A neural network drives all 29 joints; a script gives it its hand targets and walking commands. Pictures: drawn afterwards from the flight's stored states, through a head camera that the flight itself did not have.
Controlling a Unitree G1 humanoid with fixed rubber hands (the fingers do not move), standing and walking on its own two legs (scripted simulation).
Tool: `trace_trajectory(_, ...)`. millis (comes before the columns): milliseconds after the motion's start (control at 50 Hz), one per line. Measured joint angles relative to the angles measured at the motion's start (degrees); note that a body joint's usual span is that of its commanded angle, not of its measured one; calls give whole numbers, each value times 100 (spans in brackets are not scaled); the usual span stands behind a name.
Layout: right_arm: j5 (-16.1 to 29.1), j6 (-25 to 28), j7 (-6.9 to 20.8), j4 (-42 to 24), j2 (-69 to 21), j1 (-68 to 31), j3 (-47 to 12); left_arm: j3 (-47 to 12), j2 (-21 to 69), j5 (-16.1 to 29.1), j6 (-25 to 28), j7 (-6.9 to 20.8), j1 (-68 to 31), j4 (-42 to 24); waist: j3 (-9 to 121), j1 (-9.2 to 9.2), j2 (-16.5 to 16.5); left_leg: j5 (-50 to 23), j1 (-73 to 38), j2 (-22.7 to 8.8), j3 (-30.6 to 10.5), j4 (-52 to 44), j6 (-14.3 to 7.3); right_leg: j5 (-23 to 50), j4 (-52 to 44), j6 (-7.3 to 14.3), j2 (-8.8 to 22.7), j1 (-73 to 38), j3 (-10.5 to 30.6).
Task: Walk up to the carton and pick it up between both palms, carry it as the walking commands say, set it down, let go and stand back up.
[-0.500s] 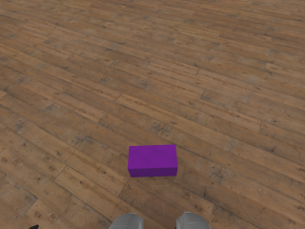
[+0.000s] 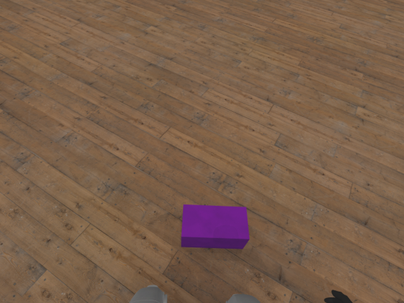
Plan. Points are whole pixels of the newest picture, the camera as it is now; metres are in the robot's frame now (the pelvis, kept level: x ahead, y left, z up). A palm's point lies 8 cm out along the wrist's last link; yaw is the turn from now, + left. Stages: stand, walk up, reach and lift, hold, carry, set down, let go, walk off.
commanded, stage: walk up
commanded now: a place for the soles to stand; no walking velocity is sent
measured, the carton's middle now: (213, 227) +0.50 -0.10 -0.67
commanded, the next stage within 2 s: none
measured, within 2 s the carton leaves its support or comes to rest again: neither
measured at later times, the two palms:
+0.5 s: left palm out of the picture +0.09 +0.27 -0.08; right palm out of the picture +0.09 -0.35 -0.09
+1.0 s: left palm (53, 299) +0.14 +0.27 -0.08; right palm out of the picture +0.06 -0.35 -0.07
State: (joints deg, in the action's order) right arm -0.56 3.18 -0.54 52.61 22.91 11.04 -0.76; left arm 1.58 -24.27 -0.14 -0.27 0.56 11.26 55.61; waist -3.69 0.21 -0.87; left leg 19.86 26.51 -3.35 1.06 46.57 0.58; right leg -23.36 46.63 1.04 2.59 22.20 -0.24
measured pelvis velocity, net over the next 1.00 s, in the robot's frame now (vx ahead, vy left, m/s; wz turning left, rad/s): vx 0.02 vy -0.03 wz -0.08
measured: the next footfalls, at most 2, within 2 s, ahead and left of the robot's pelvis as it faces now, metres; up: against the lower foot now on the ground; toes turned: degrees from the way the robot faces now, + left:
right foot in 1.16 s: +0.12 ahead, -0.20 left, +0.00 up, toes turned +0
left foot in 1.38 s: +0.15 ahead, +0.02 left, +0.00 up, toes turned -2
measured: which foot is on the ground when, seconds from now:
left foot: down 0.00-1.00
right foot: down 0.00-0.96, up 0.98-1.00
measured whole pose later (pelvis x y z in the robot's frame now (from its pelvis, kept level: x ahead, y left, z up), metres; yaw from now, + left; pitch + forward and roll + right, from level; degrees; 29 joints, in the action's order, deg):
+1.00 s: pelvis +0.02 -0.03 +0.03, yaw -4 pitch +0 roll +1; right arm -1.2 4.2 -1.1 61.2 22.1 9.6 0.7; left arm 2.8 -23.3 -1.8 -2.8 3.9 5.9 57.9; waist -1.8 -0.2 -2.4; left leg 13.2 13.8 -5.2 5.6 27.3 1.7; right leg -23.7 38.5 1.6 1.0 16.4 1.6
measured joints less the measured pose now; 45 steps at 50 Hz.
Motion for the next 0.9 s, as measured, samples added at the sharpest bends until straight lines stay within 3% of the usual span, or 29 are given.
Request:
trace_trajectory(60,-9,24,-29,71,31,-90,-8,-30,37,20,13,5,-71,83,-28,16,19,7,-98,-69,9,-82,-9,34,-234,25,-68,-152,4)
trace_trajectory(140,29,11,-54,153,59,-212,-2,-21,30,12,21,28,-208,175,-75,16,25,-48,-211,-121,-19,-227,70,120,-483,-255,-107,-313,-25)
trace_trajectory(520,56,-135,3,783,77,-476,-1,-96,322,-19,-49,93,-494,495,13,-75,180,-652,-920,-99,108,-1415,199,445,-1113,-143,-102,-713,42)
trace_trajectory(900,40,-67,-7,1153,-72,-347,-51,-42,301,32,-109,79,-833,582,59,-164,5,-873,-1303,-163,260,-2064,225,809,-1916,-179,-171,-1098,153)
